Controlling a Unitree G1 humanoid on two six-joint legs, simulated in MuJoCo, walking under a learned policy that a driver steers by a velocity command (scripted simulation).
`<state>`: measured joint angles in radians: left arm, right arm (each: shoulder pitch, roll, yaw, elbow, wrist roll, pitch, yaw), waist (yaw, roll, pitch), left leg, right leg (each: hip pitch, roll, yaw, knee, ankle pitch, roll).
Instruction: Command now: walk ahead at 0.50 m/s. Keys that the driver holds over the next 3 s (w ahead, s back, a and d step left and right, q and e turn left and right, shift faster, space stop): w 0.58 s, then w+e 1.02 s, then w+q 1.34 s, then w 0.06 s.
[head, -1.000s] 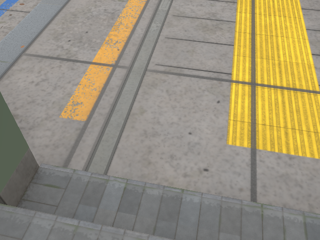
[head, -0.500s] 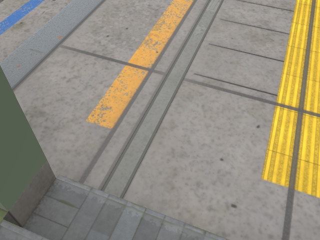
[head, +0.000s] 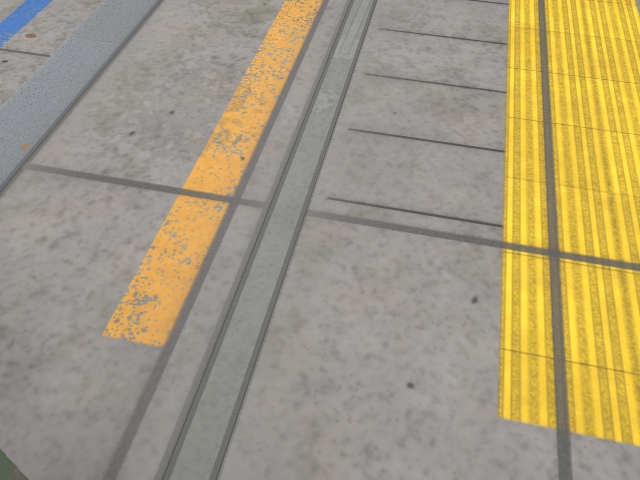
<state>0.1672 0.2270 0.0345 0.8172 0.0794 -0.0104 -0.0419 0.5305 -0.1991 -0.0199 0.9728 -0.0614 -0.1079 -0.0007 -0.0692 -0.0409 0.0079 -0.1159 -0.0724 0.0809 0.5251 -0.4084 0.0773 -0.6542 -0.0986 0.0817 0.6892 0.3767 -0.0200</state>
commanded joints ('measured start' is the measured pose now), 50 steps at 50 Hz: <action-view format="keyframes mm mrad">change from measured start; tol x64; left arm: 1 -144 120 46 -87 -59 10 0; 14 714 252 75 179 50 -46 -39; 50 131 -19 34 -14 -101 -16 86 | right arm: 1 0 -185 -38 -50 79 14 -24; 50 -298 -113 -19 -9 33 4 -30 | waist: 1 4 89 76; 50 131 157 54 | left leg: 1 -139 254 -268 -3 98 157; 9 -153 230 -289 280 -32 100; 14 -963 -56 -188 1722 -437 -121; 27 -1006 271 -237 92 1036 -69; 40 780 432 -217 258 1349 62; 43 420 526 -530 -171 134 180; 50 -275 341 -97 -286 464 77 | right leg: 1 -2 35 -25 25 80 -7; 9 278 -32 -55 -360 -62 -13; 13 1511 -259 40 102 738 -354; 20 29 -93 11 -462 -499 -272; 36 481 -24 236 156 -757 -201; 40 -237 184 109 1326 -1325 -7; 50 -94 -16 39 427 -407 26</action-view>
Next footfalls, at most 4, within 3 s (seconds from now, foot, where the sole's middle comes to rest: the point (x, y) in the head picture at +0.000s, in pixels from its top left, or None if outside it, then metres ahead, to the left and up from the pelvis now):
0.22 right None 0.26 -0.16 -0.94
0.76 left None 0.64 0.08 -1.12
1.26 right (384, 395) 0.88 -0.23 -1.12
1.74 left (364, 301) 1.21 -0.21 -1.12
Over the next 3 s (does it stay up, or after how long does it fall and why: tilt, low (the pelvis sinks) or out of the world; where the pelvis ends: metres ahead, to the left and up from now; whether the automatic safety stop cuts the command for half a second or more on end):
stays up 1.63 -0.36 -0.33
